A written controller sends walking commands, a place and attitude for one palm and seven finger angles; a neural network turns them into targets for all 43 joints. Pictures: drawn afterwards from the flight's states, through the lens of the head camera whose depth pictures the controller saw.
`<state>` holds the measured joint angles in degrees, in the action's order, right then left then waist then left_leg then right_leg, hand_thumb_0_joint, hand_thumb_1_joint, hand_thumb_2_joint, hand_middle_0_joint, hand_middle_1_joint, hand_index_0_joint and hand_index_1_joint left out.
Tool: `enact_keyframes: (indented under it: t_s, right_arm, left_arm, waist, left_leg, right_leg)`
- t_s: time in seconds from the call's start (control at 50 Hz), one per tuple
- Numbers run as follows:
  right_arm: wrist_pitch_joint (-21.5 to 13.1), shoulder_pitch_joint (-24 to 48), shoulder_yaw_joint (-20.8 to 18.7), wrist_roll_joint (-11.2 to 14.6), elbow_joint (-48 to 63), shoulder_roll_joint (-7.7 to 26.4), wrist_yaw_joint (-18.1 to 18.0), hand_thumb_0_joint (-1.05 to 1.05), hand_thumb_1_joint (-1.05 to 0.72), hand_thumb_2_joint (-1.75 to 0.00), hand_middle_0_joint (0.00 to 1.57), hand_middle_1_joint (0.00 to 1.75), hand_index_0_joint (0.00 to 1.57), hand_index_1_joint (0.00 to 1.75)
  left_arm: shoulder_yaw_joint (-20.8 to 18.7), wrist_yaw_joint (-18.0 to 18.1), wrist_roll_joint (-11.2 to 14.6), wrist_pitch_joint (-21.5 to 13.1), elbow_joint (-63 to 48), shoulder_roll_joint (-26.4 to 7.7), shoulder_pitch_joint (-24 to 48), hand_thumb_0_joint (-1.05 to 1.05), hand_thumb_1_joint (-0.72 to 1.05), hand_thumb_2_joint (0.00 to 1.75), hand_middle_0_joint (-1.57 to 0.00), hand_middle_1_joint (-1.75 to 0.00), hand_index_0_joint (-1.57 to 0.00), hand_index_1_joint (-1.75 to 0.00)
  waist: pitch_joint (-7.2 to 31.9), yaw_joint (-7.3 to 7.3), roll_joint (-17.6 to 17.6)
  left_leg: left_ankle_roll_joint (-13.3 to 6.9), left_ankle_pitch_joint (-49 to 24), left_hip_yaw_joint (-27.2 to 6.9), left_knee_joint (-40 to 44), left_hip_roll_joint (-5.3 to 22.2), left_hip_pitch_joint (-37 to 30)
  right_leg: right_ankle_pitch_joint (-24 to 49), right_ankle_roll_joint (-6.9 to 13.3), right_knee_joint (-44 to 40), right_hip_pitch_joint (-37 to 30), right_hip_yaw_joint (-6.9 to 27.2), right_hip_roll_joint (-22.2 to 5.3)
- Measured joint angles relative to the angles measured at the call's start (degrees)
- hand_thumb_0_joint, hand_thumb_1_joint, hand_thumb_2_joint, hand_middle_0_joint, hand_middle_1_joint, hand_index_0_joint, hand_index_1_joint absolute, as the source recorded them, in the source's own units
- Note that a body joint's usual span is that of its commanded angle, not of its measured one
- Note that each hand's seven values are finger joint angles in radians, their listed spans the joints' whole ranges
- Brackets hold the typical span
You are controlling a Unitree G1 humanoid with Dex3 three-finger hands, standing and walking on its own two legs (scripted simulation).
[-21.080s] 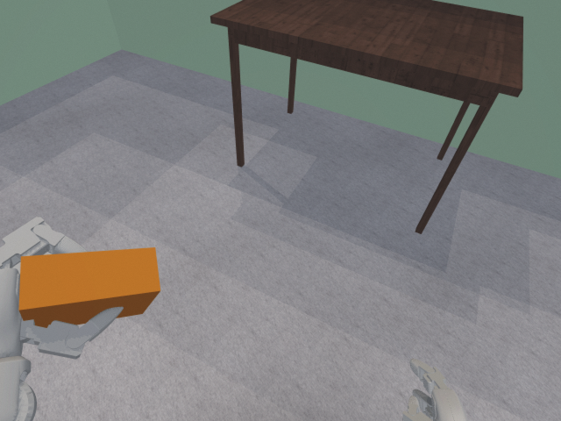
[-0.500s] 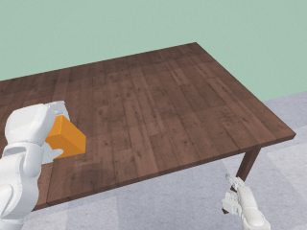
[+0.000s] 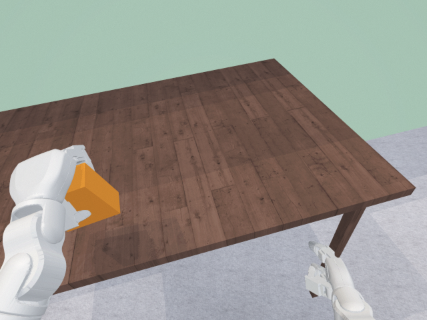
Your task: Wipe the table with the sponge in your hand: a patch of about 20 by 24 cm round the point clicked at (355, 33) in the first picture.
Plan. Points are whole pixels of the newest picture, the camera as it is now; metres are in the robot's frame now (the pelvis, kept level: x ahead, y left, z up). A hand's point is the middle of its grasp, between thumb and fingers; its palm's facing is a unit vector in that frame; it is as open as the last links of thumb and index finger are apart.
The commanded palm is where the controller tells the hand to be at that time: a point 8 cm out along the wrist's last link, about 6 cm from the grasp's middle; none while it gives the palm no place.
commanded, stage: move the sponge above the wiping area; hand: left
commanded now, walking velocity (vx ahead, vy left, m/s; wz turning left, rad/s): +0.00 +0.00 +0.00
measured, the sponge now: (82, 203) +0.25 +0.29 +0.12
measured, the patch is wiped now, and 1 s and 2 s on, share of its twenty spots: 0.00 0.00 0.00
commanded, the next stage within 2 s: none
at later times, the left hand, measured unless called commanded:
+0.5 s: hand (89, 209) +0.24 +0.27 +0.12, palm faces +0.02 -0.11 -0.99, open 9.0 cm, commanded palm +0.21 +0.27 +0.20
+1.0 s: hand (97, 205) +0.25 +0.26 +0.12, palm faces +0.07 -0.09 -0.99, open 9.0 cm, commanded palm +0.21 +0.26 +0.20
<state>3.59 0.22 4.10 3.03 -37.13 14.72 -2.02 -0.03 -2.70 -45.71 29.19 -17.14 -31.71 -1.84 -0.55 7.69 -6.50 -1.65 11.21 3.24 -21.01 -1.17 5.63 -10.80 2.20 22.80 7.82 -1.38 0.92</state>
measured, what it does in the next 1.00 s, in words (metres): stands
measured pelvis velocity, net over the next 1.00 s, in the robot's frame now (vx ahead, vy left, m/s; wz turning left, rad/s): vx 0.01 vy -0.01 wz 0.00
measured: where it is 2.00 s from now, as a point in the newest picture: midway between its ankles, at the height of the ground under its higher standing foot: outside the picture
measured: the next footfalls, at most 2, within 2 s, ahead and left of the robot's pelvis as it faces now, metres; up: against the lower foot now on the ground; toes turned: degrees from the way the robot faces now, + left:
none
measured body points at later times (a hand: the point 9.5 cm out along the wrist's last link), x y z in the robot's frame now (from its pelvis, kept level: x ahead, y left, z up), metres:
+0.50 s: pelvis +0.00 -0.01 +0.00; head -0.01 -0.06 +0.45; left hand +0.23 +0.28 +0.17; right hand +0.26 -0.20 -0.08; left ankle +0.01 +0.10 -0.74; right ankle +0.02 -0.10 -0.74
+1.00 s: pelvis +0.01 -0.01 +0.00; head +0.00 -0.06 +0.45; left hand +0.24 +0.26 +0.18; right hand +0.27 -0.20 -0.08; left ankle +0.01 +0.10 -0.74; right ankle +0.02 -0.10 -0.74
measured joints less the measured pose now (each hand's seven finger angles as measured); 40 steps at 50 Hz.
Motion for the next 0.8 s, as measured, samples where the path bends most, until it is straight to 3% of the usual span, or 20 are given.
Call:
enact_keyframes:
  t_s: [0.1,0.2,0.26,0.34,0.46,0.54,0.66,0.8]
  right_arm:
    - [0.22,-0.25,-0.01,-0.01,1.41,0.95,-0.06,0.01,-0.90,-0.90,0.21,0.30,0.20,0.30]
    - [-0.12,-0.71,-0.19,-0.96,0.87,1.12,-1.03,0.01,-0.90,-0.90,0.21,0.30,0.20,0.30]
    - [-0.56,-0.90,-0.31,-0.97,-0.07,0.69,-1.13,0.01,-0.90,-0.90,0.20,0.30,0.20,0.30]
    - [-0.92,-0.88,-0.31,-0.47,-0.88,0.22,-0.96,0.01,-0.90,-0.90,0.20,0.30,0.20,0.30]
    - [-0.57,-0.25,-0.29,-0.21,-0.14,1.05,-0.65,0.01,-0.90,-0.90,0.21,0.30,0.20,0.30]
    - [-0.68,-0.62,-0.62,-0.57,0.38,1.57,-0.98,0.01,-0.90,-0.90,0.21,0.30,0.20,0.30]
    - [-1.59,-2.06,-1.22,-0.98,-0.16,1.17,-1.45,0.01,-0.90,-0.90,0.20,0.30,0.20,0.30]
    - [-1.53,-2.33,-1.62,-0.56,-0.68,1.30,-0.96,0.01,-0.90,-0.90,0.20,0.30,0.20,0.30]
  left_arm:
    - [3.13,-2.59,-0.04,0.21,-2.31,2.01,-4.72,-0.01,-0.42,1.09,-0.83,-1.43,-0.84,-1.43]
    - [6.63,-1.98,-3.30,-3.26,0.16,0.22,-4.03,-0.01,-0.42,1.09,-0.84,-1.42,-0.85,-1.42]
    - [5.13,-0.31,-3.69,-4.89,2.08,-0.69,-2.19,-0.01,-0.42,1.09,-0.84,-1.42,-0.85,-1.42]
    - [2.31,0.69,-2.37,-4.42,4.25,-0.55,-0.17,-0.01,-0.42,1.09,-0.84,-1.42,-0.85,-1.42]
    - [2.52,-2.11,-2.08,-1.70,5.21,0.61,-1.07,-0.01,-0.42,1.09,-0.83,-1.43,-0.84,-1.42]
    - [3.84,-3.30,-2.57,-4.01,4.82,0.45,-2.90,-0.01,-0.42,1.09,-0.83,-1.43,-0.84,-1.42]
    - [2.54,-0.48,-2.79,-8.79,4.88,-0.35,-3.59,-0.01,-0.42,1.09,-0.84,-1.42,-0.85,-1.42]
    - [1.32,0.94,-2.33,-6.02,6.42,0.83,-2.50,-0.01,-0.42,1.09,-0.83,-1.43,-0.84,-1.42]
  waist:
    - [-0.22,-0.37,-0.58]
    - [-1.15,0.80,0.06]
    - [-1.17,1.25,0.37]
    - [-0.59,0.67,0.43]
    - [-0.37,-0.56,-0.28]
    - [-0.64,-0.69,-0.25]
    - [-0.71,0.10,0.51]
    - [-0.44,-0.19,-0.06]
  left_leg:
    - [-0.21,0.07,-0.06,-0.39,-0.20,0.76]
    - [0.07,0.34,-0.29,-0.95,0.03,0.63]
    - [0.38,0.40,-0.38,-0.84,0.40,0.15]
    - [0.69,0.35,-0.67,-0.51,0.66,-0.11]
    - [0.70,0.34,-0.55,-0.59,0.61,0.62]
    - [0.70,0.61,-0.59,-0.94,0.60,0.87]
    - [1.03,1.16,-0.60,-1.27,1.11,0.47]
    - [1.04,1.25,-0.75,-1.18,1.09,0.47]
  right_leg:
    - [-0.24,-0.16,0.64,0.83,-0.05,-0.21]
    - [-0.64,0.29,1.23,0.68,-0.27,0.01]
    - [-0.49,0.63,0.72,0.05,-0.34,0.41]
    - [-0.32,0.80,0.06,-0.42,-0.59,0.67]
    - [-0.53,0.81,0.61,0.57,-0.46,0.63]
    - [-0.93,0.84,1.14,0.88,-0.49,0.61]
    - [-1.10,1.21,0.83,0.24,-0.46,1.14]
    - [-1.10,1.13,0.53,0.09,-0.57,1.13]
